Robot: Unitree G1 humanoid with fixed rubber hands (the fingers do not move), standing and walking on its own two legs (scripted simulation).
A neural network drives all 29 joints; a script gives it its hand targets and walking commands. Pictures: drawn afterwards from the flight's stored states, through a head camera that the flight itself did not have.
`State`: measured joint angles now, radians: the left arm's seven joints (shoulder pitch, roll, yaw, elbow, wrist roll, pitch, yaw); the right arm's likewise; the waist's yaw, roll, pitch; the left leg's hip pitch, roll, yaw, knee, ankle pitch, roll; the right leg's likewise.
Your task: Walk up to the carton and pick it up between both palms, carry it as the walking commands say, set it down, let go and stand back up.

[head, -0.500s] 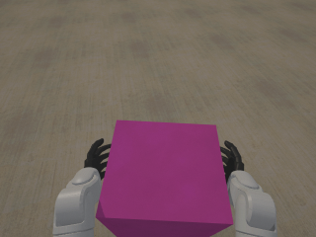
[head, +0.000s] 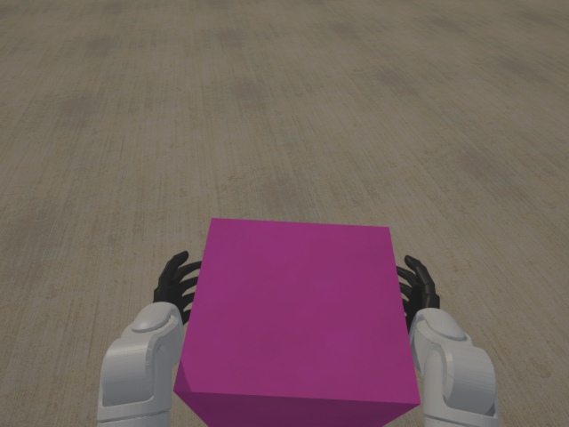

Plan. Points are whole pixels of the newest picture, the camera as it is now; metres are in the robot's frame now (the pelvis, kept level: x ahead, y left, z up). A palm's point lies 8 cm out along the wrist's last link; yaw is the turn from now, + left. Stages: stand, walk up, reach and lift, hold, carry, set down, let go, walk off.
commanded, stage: carry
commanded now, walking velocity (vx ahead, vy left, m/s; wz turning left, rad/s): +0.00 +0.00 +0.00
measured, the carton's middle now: (292, 338) +0.25 +0.00 -0.01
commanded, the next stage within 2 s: hold in 0.04 s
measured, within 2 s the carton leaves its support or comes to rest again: neither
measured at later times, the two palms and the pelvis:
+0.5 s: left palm (173, 320) +0.27 +0.17 +0.00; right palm (396, 325) +0.27 -0.15 +0.01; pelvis +0.00 +0.02 +0.00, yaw -5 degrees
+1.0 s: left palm (187, 315) +0.31 +0.17 -0.06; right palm (382, 320) +0.31 -0.15 -0.06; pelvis -0.03 +0.03 -0.03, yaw -3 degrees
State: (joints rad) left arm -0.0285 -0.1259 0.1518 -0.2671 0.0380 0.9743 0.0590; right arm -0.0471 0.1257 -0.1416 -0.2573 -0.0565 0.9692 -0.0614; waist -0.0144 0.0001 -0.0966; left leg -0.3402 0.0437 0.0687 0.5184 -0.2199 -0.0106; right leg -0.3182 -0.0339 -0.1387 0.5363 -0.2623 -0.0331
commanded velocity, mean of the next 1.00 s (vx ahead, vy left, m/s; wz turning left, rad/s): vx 0.00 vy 0.00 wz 0.00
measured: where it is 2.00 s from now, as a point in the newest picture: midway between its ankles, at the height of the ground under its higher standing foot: outside the picture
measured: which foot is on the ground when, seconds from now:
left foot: down 0.00-1.00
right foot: down 0.00-1.00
